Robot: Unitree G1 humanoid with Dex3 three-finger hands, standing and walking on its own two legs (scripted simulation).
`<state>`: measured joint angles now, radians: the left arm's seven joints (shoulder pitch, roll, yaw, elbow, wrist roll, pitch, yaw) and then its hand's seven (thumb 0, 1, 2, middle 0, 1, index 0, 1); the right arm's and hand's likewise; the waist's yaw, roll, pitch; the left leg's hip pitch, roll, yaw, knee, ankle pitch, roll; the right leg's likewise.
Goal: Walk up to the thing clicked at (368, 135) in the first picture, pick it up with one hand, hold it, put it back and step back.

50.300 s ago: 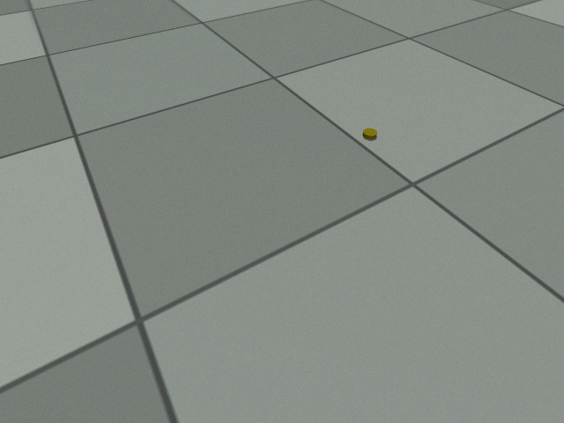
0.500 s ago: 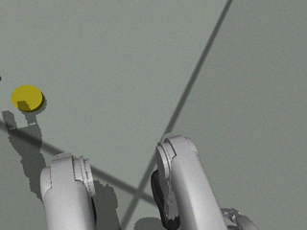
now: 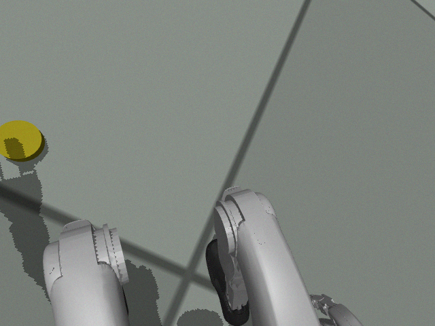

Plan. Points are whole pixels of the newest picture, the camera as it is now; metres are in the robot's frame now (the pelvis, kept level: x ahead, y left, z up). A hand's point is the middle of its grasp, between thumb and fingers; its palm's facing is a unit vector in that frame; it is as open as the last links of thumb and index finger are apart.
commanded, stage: rise first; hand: left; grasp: from above
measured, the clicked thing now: (20, 141) +0.50 +0.31 -0.31
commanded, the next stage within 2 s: none
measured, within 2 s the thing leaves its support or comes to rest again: neither
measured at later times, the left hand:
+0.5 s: hand out of the picture +0.46 +0.35 -0.20, palm faces -0.44 -0.12 -0.89, open 14.3 cm
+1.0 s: hand out of the picture +0.46 +0.36 -0.19, palm faces -0.42 -0.12 -0.90, open 14.3 cm
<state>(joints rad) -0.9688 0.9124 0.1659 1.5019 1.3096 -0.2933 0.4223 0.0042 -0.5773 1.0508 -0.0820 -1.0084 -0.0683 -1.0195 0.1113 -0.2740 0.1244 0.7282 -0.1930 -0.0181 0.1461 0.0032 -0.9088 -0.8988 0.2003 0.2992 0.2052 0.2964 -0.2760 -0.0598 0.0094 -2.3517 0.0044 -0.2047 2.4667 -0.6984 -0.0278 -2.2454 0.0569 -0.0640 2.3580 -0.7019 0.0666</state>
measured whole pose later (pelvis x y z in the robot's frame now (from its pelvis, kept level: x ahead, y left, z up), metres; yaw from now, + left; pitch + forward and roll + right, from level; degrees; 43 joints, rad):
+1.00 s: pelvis +0.00 +0.01 +0.00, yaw -2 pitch +32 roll -13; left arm -1.01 0.99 0.15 1.51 1.29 -0.27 0.39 0.00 -0.59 1.05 -0.09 -1.02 -0.07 -1.03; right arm 0.12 -0.29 0.18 0.68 -0.19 -0.05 0.16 0.00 -0.91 -0.90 0.20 0.30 0.21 0.30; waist -0.31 -0.07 0.05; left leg -2.35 0.00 -0.23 2.47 -0.69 -0.02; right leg -2.23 0.06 -0.09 2.34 -0.69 0.07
